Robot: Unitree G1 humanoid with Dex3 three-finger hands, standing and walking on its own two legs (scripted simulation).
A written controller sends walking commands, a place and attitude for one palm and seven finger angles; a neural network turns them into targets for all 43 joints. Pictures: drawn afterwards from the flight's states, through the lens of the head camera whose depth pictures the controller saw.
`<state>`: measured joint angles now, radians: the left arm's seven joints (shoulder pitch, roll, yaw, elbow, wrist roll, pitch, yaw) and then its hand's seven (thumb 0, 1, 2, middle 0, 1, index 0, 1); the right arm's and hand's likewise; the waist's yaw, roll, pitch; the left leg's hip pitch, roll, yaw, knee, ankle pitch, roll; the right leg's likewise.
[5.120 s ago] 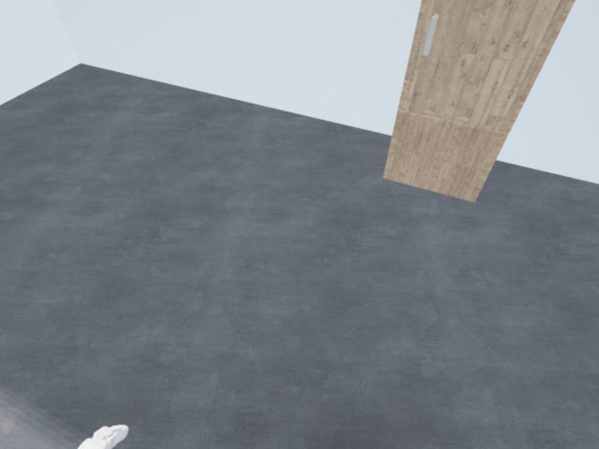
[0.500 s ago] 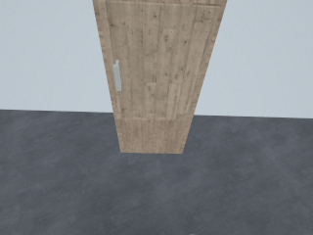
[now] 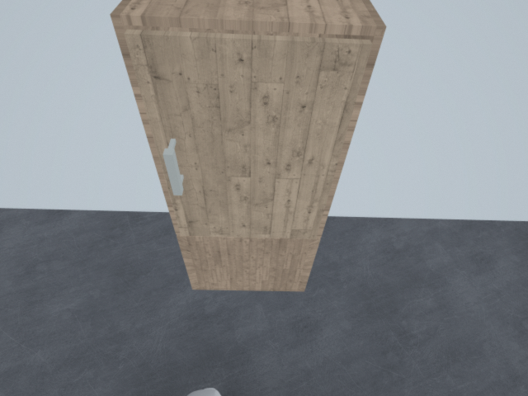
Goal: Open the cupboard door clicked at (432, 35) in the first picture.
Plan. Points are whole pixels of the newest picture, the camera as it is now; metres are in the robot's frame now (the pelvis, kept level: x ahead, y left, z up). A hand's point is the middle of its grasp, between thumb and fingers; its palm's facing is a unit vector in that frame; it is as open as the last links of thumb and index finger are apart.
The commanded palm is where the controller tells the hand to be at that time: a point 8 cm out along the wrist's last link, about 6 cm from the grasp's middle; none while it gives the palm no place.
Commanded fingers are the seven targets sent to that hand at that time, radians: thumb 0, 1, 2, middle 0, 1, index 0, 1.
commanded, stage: come to a stop and stand still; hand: left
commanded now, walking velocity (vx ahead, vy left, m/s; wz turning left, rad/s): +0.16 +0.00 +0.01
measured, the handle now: (175, 167) +0.57 +0.25 -0.03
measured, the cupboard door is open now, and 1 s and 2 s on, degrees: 0 0 0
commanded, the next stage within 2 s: look again from close up in 1.40 s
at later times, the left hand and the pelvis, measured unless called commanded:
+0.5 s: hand out of the picture +0.12 +0.19 -0.17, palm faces +0.01 -0.97 -0.26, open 7.4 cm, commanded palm none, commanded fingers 0.00 0.90 0.90 -0.20 -0.30 -0.20 -0.30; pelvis +0.04 -0.02 +0.00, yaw -3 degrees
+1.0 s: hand out of the picture +0.02 +0.15 -0.16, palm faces +0.07 -0.96 -0.26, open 7.4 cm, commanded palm none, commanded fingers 0.00 0.90 0.90 -0.20 -0.30 -0.20 -0.30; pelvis +0.02 -0.04 +0.01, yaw -2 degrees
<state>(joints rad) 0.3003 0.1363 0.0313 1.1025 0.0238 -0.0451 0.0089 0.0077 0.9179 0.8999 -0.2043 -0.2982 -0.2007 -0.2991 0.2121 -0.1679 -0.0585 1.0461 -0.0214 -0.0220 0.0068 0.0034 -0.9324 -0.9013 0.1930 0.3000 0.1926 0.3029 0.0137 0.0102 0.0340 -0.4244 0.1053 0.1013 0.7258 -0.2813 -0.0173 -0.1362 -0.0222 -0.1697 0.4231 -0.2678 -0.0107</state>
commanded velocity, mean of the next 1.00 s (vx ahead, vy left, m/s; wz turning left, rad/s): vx -0.06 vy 0.04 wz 0.00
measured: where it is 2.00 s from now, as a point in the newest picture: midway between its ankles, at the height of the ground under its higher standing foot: outside the picture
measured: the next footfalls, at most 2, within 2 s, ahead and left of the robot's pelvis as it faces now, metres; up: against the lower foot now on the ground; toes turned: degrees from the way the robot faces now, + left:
left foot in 0.06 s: +0.12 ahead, +0.12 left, +0.00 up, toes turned +8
right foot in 0.56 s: +0.07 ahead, -0.12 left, +0.00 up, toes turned -4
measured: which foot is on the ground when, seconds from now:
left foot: up 0.00-0.04, down 0.06-0.56, up 0.58-1.00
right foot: down 0.00-0.08, up 0.10-0.54, down 0.56-1.00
